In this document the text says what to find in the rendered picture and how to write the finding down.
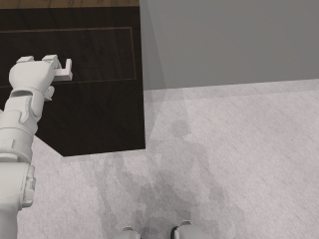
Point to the robot right shin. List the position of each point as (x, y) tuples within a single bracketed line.
[(184, 222)]

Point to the left robot upper arm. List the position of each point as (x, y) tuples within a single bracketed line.
[(17, 188)]

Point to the robot right thigh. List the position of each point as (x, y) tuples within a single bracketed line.
[(189, 231)]

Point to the drawer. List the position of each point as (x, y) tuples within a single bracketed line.
[(97, 54)]

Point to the cabinet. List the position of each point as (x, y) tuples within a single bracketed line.
[(87, 117)]

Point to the handle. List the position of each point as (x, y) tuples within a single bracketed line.
[(64, 74)]

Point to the robot left hand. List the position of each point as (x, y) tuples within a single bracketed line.
[(37, 75)]

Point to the left robot forearm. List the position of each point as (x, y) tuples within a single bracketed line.
[(18, 124)]

